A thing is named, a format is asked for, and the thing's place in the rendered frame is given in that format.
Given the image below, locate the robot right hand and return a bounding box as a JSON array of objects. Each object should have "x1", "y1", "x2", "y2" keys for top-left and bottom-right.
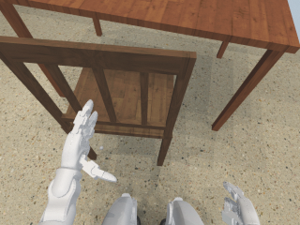
[{"x1": 221, "y1": 181, "x2": 261, "y2": 225}]

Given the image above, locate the robot left hand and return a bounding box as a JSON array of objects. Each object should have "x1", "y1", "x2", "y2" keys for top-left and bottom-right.
[{"x1": 61, "y1": 99, "x2": 117, "y2": 183}]

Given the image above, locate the table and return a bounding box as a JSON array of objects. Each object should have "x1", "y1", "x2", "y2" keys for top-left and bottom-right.
[{"x1": 0, "y1": 0, "x2": 300, "y2": 131}]

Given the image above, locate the chair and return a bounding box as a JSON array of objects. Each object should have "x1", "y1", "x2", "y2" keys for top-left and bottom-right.
[{"x1": 0, "y1": 36, "x2": 197, "y2": 167}]

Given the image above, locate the robot left forearm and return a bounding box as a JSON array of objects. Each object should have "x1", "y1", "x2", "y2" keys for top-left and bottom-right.
[{"x1": 38, "y1": 167, "x2": 83, "y2": 225}]

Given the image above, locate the robot left thigh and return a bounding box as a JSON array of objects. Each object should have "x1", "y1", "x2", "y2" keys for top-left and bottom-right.
[{"x1": 101, "y1": 196, "x2": 137, "y2": 225}]

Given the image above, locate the left robot shin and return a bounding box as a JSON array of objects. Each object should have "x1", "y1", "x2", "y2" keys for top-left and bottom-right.
[{"x1": 121, "y1": 193, "x2": 137, "y2": 225}]

